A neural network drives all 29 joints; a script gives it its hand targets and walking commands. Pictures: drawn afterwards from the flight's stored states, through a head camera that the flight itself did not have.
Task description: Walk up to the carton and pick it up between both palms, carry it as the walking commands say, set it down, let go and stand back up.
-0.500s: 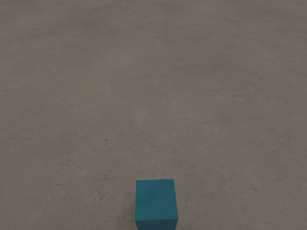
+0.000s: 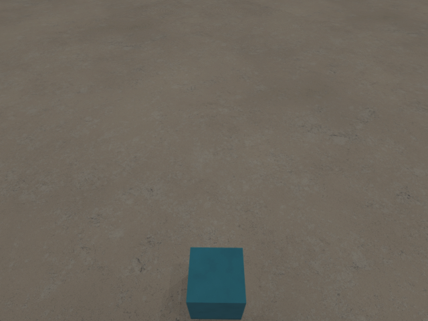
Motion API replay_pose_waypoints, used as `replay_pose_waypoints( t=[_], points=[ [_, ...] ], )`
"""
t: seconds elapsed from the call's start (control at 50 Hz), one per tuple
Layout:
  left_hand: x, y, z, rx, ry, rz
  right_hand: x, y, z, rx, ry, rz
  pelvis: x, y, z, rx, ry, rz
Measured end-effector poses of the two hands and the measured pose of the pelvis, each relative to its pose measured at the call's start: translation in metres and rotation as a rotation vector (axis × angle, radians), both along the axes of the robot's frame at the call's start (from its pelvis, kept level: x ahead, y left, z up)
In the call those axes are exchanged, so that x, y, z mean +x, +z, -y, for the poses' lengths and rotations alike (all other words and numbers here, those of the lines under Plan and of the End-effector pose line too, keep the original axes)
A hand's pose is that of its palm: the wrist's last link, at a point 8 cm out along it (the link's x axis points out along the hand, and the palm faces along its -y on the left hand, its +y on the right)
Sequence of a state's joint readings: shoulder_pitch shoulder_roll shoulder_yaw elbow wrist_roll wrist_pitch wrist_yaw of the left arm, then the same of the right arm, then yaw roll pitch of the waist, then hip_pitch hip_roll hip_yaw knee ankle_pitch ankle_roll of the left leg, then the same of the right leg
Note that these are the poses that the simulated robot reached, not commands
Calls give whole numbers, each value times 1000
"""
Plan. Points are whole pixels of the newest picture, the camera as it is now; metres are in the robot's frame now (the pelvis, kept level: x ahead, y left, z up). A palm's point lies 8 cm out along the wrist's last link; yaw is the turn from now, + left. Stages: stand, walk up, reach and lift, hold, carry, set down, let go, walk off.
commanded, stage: walk up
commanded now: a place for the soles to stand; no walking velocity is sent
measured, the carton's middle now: (216, 284) +0.41 +0.01 -0.65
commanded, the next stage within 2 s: reach and lift in 0.18 s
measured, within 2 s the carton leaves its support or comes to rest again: neither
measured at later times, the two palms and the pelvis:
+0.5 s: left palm out of the picture +0.17 +0.24 -0.13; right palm out of the picture +0.14 -0.24 -0.13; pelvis +0.01 +0.01 -0.02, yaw -3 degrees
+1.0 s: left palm (118, 306) +0.22 +0.24 -0.18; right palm (320, 307) +0.21 -0.22 -0.18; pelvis -0.05 +0.02 -0.08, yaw -2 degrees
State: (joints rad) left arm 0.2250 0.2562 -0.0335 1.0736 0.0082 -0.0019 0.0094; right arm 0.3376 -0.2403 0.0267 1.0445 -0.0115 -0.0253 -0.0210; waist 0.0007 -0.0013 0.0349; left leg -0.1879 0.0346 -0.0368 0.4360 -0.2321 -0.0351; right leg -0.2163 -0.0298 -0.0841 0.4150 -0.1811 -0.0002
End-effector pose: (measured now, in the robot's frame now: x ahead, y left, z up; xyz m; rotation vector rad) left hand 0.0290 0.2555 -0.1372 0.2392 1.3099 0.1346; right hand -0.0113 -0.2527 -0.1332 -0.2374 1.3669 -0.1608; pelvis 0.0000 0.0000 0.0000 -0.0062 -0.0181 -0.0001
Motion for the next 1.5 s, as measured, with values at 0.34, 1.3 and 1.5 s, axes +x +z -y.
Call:
replay_pose_waypoints(
  t=[0.34,1.3,1.5],
  points=[
    [122,12,-2,-6,-37,149,157,14,-7,37,27,248,-14,-22,-7,10,-31,-67],
    [306,-46,24,-72,0,459,352,-61,-51,116,38,508,-79,-111,-11,31,-24,-428],
    [371,-81,37,-113,32,603,414,-88,-66,113,9,646,-60,-120,-2,29,-15,-647]
  ],
)
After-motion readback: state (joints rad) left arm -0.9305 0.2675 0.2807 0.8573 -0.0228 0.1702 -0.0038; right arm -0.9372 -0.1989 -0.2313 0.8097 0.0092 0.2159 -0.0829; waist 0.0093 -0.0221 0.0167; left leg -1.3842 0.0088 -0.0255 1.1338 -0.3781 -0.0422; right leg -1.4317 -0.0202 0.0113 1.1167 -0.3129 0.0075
